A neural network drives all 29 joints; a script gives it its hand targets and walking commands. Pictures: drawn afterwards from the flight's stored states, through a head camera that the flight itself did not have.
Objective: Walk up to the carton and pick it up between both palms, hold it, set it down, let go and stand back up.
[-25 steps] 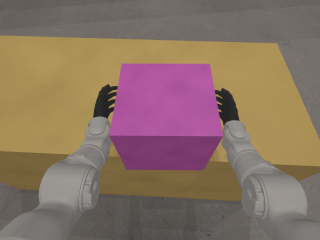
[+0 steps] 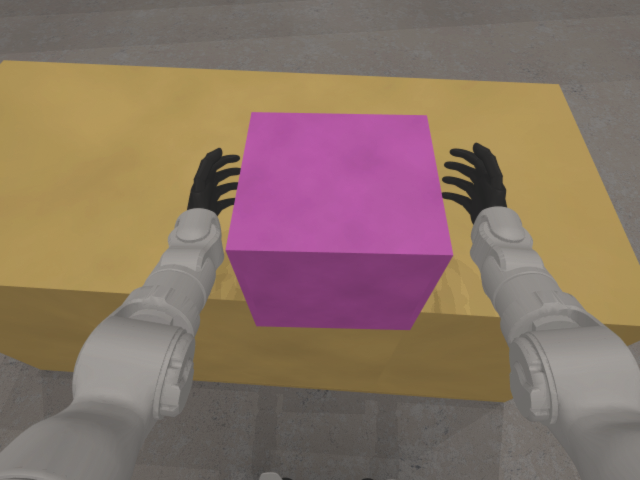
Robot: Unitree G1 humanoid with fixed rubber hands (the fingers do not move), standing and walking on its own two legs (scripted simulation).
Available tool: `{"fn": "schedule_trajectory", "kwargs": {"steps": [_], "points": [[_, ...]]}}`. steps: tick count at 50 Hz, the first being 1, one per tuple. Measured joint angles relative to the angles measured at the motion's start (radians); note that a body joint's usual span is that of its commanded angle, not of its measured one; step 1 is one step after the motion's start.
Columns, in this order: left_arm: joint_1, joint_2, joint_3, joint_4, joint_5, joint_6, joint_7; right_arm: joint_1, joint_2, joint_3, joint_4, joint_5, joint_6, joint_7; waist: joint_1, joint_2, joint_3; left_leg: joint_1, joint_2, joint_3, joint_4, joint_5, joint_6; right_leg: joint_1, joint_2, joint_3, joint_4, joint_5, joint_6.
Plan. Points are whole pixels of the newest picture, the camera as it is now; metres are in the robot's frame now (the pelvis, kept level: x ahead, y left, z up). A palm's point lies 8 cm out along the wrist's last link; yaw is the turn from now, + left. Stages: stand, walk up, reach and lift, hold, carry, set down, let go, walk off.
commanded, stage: set down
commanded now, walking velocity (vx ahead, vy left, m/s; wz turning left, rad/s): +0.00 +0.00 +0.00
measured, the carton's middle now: (335, 228) +0.46 +0.00 +0.00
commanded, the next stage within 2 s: none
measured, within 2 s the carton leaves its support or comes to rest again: neither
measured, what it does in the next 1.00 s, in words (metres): stands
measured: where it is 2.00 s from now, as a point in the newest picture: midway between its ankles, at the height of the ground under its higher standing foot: outside the picture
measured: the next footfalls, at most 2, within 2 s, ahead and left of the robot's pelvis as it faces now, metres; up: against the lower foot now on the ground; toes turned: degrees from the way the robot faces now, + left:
none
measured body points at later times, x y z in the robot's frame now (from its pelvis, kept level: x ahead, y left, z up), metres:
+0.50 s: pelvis -0.02 -0.02 +0.00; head +0.05 +0.00 +0.44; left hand +0.43 +0.18 +0.05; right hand +0.43 -0.19 +0.06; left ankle +0.02 +0.11 -0.70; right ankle +0.02 -0.10 -0.70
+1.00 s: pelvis -0.01 -0.01 +0.03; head +0.02 +0.00 +0.47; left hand +0.31 +0.23 +0.02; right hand +0.32 -0.24 +0.04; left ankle +0.02 +0.11 -0.70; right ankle +0.02 -0.11 -0.70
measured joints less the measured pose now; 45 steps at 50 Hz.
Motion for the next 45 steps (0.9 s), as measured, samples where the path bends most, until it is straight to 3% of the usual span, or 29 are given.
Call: {"fn": "schedule_trajectory", "kwargs": {"steps": [4, 7, 15, 20, 23, 32, 34, 35, 37, 39, 41, 45], "points": [[0.026, 0.031, -0.009, -0.093, -0.029, 0.027, 0.006, 0.039, -0.018, 0.007, -0.1, 0.002, 0.022, 0.0, 0.005, 0.007, -0.023, -0.026, 0.002, -0.002, 0.005, 0.007, -0.003, -0.028, 0.003, 0.0, 0.009, 0.006, -0.003], [0.006, 0.061, -0.023, -0.094, -0.057, 0.056, -0.005, 0.035, -0.038, 0.025, -0.11, 0.019, 0.058, 0.005, 0.003, 0.006, -0.024, -0.018, 0.0, -0.002, 0.004, 0.011, -0.005, -0.026, 0.002, 0.002, 0.018, 0.005, -0.007], [-0.055, 0.088, -0.056, 0.023, -0.088, 0.059, -0.06, 0.021, -0.045, 0.055, -0.067, 0.037, 0.115, 0.012, -0.02, -0.021, -0.007, 0.041, -0.008, -0.006, 0.0, 0.017, -0.013, 0.019, -0.005, 0.0, 0.047, -0.009, -0.017], [-0.045, 0.071, -0.034, 0.089, -0.049, 0.005, -0.087, 0.031, 0.005, 0.055, -0.054, 0.026, 0.096, 0.004, -0.041, -0.042, 0.032, 0.072, -0.014, -0.016, -0.001, 0.021, -0.018, 0.049, -0.01, -0.007, 0.057, -0.015, -0.023], [0.023, 0.052, -0.012, 0.024, -0.021, -0.01, -0.081, 0.084, 0.036, 0.07, -0.1, 0.036, 0.067, -0.007, -0.039, -0.053, 0.04, 0.074, -0.012, -0.021, 0.001, 0.021, -0.022, 0.053, -0.007, -0.011, 0.056, -0.015, -0.026], [0.099, 0.046, -0.006, 0.013, 0.024, -0.052, -0.061, 0.126, 0.142, -0.045, -0.074, -0.089, 0.016, -0.046, -0.067, -0.072, 0.035, -0.015, -0.022, -0.052, 0.093, -0.014, -0.025, -0.02, -0.016, -0.038, 0.139, -0.056, -0.03], [0.243, 0.019, 0.073, -0.235, 0.125, -0.041, -0.051, 0.226, 0.163, -0.046, -0.201, -0.085, -0.042, -0.054, -0.062, -0.058, 0.058, 0.013, -0.007, -0.066, 0.079, 0.046, -0.04, 0.024, 0.005, -0.046, 0.094, -0.042, -0.033], [0.332, 0.002, 0.099, -0.354, 0.168, -0.053, -0.051, 0.29, 0.172, -0.043, -0.247, -0.102, -0.1, -0.059, -0.064, -0.051, 0.055, 0.029, -0.002, -0.072, 0.064, 0.037, -0.042, 0.049, 0.013, -0.045, 0.055, -0.024, -0.01], [0.481, -0.009, 0.098, -0.512, 0.191, -0.057, -0.051, 0.4, 0.185, -0.054, -0.286, -0.138, -0.183, -0.058, -0.078, -0.055, 0.051, 0.087, -0.008, -0.077, -0.006, 0.025, -0.038, 0.109, 0.017, -0.027, -0.023, 0.006, 0.007], [0.577, -0.005, 0.083, -0.588, 0.197, -0.031, -0.05, 0.485, 0.161, -0.029, -0.306, -0.091, -0.195, -0.05, -0.071, -0.063, 0.091, 0.181, -0.009, -0.074, -0.074, 0.033, -0.033, 0.207, 0.023, -0.013, -0.102, 0.031, -0.018], [0.638, 0.004, 0.067, -0.627, 0.174, 0.018, -0.037, 0.545, 0.112, -0.001, -0.316, -0.034, -0.166, -0.031, -0.054, -0.063, 0.146, 0.276, -0.01, -0.068, -0.119, 0.043, -0.027, 0.298, 0.023, -0.002, -0.147, 0.048, -0.017], [0.703, 0.045, -0.001, -0.632, 0.016, 0.035, -0.004, 0.66, 0.017, -0.004, -0.437, 0.01, -0.078, 0.013, -0.021, -0.055, 0.176, 0.364, -0.026, -0.046, -0.17, 0.061, -0.014, 0.363, 0.005, 0.019, -0.155, 0.048, -0.003]]}}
